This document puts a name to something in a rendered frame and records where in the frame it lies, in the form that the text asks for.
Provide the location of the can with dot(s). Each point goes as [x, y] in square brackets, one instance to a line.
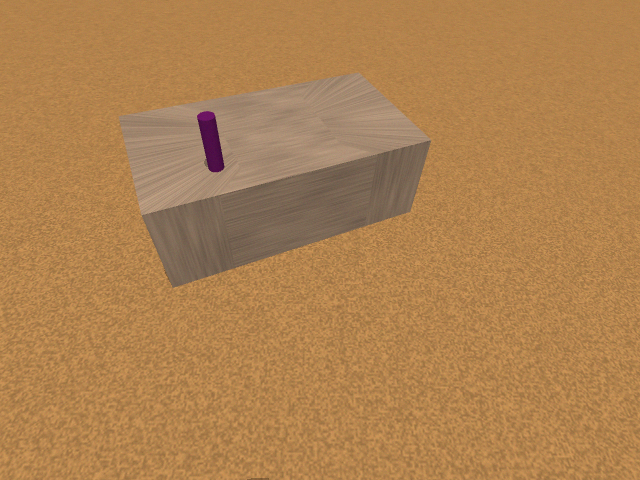
[211, 142]

